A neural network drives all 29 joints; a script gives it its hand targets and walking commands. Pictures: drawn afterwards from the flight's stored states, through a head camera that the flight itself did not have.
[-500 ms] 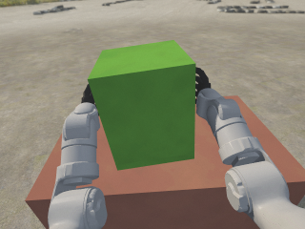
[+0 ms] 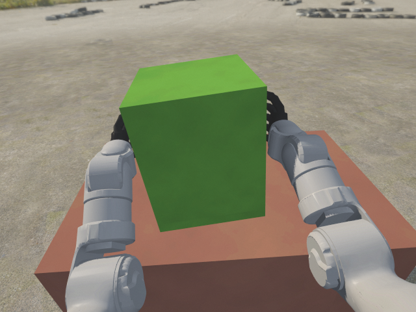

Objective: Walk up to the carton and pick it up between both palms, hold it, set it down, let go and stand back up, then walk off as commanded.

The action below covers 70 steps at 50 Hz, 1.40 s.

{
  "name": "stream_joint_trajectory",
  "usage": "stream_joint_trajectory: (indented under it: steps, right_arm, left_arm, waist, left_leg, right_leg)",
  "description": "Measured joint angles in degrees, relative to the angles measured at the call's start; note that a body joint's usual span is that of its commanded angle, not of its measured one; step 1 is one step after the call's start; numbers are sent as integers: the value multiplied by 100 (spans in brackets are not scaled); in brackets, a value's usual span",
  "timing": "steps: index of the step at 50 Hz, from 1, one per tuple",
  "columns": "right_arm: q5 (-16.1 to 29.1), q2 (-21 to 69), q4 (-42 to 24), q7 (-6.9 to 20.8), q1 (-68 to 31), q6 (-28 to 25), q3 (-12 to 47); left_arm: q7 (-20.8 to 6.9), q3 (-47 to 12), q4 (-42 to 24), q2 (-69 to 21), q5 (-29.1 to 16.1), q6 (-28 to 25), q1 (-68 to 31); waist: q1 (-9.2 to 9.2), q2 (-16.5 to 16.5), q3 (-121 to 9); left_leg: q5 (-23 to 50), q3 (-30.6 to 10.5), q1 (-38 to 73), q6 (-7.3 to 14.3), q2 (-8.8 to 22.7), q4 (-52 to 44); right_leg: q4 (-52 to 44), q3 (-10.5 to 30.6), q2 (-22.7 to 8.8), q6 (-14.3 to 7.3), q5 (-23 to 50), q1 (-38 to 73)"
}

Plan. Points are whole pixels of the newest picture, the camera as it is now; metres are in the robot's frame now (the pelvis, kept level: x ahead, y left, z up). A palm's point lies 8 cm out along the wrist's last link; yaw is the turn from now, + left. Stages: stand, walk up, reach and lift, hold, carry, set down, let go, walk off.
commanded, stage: hold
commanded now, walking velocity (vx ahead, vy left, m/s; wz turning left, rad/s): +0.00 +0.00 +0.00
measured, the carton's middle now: (200, 139) +0.39 -0.01 +0.23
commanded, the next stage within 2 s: none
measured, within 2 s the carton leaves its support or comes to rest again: neither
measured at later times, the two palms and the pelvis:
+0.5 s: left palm (122, 148) +0.37 +0.14 +0.23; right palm (276, 129) +0.37 -0.15 +0.25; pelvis +0.00 +0.00 +0.00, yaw +0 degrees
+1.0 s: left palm (122, 148) +0.37 +0.14 +0.24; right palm (277, 129) +0.37 -0.15 +0.25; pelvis +0.00 +0.00 +0.00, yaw +0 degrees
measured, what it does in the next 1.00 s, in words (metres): stands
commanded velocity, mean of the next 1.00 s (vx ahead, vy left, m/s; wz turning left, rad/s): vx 0.00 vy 0.00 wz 0.00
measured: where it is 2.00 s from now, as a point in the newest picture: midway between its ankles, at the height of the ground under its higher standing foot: outside the picture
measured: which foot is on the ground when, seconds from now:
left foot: down 0.00-1.00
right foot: down 0.00-1.00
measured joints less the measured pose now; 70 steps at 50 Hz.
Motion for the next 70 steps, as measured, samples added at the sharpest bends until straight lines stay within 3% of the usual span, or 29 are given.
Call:
stream_joint_trajectory:
  steps: [70]
  right_arm:
    - [28,-3,-23,-8,22,19,16]
  left_arm:
    - [-9,3,-5,0,12,18,-1]
  waist:
    - [-17,2,-20]
  left_leg:
    - [3,-12,0,0,-4,0]
  right_leg:
    - [0,0,0,1,0,4]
